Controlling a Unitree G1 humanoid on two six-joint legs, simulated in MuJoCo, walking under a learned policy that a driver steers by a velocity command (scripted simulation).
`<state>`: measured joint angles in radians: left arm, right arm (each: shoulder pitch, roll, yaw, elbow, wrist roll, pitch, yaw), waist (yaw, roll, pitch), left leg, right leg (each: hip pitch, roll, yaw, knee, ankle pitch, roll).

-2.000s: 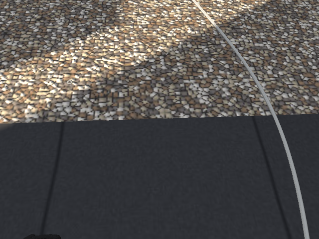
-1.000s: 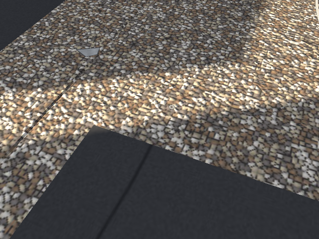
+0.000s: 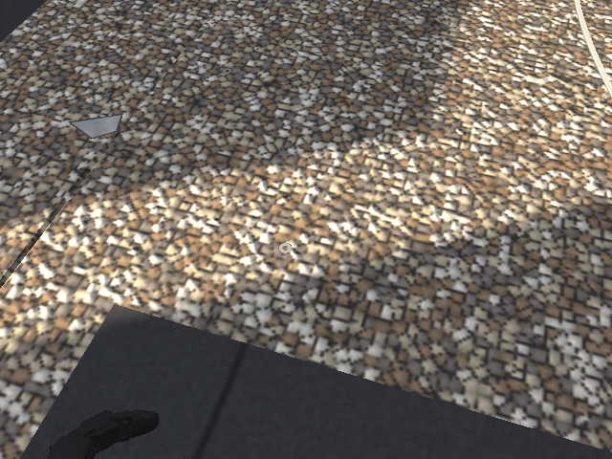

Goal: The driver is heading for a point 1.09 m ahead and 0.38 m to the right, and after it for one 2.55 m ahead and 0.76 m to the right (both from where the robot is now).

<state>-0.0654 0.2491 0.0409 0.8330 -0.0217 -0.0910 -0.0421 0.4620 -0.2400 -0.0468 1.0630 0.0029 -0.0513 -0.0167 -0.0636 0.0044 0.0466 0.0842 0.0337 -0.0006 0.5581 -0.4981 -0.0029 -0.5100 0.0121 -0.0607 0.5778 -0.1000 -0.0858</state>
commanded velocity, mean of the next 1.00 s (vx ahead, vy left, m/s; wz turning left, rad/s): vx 0.49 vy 0.00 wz -0.26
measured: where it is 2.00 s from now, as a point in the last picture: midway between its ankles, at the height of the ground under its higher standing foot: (408, 234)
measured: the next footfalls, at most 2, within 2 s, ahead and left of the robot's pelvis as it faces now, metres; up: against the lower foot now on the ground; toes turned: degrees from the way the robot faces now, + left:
left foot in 0.52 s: +0.47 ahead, +0.14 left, +0.00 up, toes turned -2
right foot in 1.04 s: +0.70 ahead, -0.17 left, +0.00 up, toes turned -24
